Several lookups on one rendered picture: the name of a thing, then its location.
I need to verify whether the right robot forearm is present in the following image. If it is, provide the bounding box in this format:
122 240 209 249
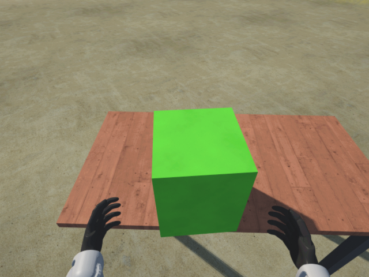
295 264 330 277

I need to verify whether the left robot forearm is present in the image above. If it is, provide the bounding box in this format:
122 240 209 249
66 250 104 277

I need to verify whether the robot left hand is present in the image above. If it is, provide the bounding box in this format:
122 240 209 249
81 197 121 252

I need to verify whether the carton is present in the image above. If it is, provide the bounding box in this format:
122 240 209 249
152 107 258 237

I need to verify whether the robot right hand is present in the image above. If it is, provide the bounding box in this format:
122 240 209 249
267 206 319 269

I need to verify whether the table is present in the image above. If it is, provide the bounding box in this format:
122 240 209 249
56 111 369 275

